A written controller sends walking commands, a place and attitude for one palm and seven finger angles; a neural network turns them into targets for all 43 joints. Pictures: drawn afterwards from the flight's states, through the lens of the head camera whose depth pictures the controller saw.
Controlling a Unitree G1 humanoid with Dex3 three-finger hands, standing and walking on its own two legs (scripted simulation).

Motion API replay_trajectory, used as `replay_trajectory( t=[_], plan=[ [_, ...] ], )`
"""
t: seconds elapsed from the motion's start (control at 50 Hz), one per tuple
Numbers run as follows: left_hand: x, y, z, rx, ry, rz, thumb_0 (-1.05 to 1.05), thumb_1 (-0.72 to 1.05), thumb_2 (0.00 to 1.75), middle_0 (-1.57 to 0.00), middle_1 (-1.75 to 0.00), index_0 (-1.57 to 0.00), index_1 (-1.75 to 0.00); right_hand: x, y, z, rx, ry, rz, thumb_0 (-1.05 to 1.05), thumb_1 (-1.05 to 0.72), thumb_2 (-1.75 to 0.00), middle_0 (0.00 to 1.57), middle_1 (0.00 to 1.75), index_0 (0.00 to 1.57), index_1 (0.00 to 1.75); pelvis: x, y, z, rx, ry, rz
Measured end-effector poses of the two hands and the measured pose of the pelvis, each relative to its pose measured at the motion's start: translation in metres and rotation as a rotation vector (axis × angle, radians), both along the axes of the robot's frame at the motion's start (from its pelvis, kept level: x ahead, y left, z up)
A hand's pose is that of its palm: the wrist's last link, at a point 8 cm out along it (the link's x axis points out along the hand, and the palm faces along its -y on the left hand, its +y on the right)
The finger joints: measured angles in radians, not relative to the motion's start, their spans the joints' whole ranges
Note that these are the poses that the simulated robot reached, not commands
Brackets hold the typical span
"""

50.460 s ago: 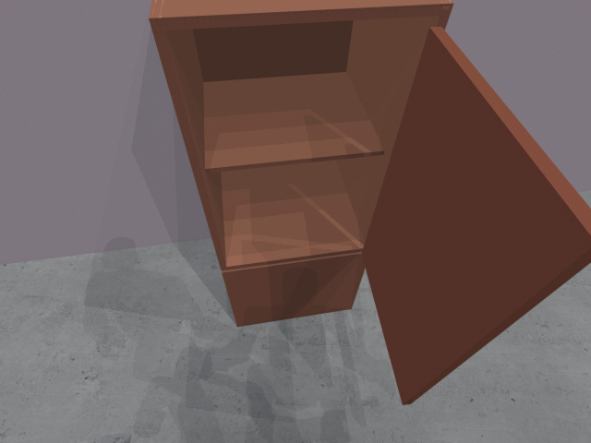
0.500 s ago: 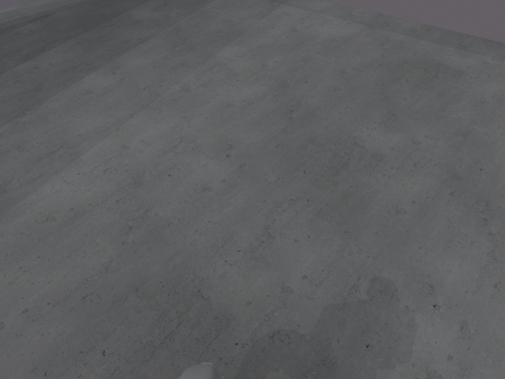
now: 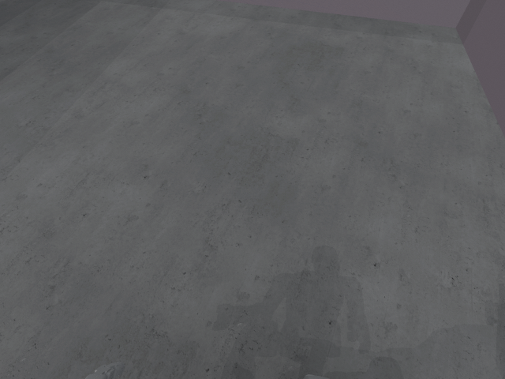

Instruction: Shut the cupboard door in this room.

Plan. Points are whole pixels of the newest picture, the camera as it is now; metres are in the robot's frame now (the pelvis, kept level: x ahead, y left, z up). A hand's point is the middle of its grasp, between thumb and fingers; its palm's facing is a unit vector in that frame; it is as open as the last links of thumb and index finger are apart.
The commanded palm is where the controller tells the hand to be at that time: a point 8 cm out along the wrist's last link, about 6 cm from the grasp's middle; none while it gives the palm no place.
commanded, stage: turn to face it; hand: left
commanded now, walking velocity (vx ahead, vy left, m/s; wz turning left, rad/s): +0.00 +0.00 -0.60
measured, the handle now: out of the picture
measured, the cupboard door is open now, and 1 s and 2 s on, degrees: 7 7 7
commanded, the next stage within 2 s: none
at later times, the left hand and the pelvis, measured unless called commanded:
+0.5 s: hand (157, 364) +0.17 +0.19 -0.18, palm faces -0.24 -0.95 -0.18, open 7.4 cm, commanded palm none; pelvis +0.04 +0.01 -0.01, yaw -17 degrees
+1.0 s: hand (212, 312) +0.25 +0.09 -0.15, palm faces -0.53 -0.80 -0.28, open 7.4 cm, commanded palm none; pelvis +0.05 -0.02 +0.00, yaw -34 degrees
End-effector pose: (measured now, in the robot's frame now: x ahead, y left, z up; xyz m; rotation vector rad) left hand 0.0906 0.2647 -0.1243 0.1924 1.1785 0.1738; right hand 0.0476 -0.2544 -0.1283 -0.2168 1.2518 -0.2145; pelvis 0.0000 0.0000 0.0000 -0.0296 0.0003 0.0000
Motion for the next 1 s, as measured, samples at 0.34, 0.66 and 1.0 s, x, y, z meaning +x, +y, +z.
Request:
replay_trajectory(
  t=[0.34, 0.66, 1.0],
  plan=[
    [0.056, -0.050, -0.005, -0.009, 0.035, -0.208, 0.01, 0.90, 0.90, -0.21, -0.30, -0.20, -0.30, 0.001, -0.028, 0.002, 0.007, -0.021, -0.175, 0.00, -0.91, -0.89, 0.19, 0.30, 0.19, 0.30, 0.027, -0.014, 0.001, 0.039, 0.034, -0.190],
    [0.129, -0.033, -0.011, -0.039, 0.063, -0.365, 0.01, 0.90, 0.90, -0.20, -0.30, -0.20, -0.30, -0.016, 0.017, 0.020, -0.032, -0.054, -0.318, 0.00, -0.90, -0.89, 0.20, 0.30, 0.20, 0.30, 0.053, 0.015, 0.006, -0.016, 0.027, -0.391],
    [0.183, -0.128, 0.008, 0.031, -0.027, -0.628, 0.01, 0.90, 0.90, -0.20, -0.30, -0.20, -0.30, -0.101, -0.019, -0.010, 0.024, 0.029, -0.608, 0.01, -0.91, -0.89, 0.19, 0.30, 0.20, 0.30, 0.054, -0.023, -0.001, 0.039, 0.013, -0.595]
  ],
)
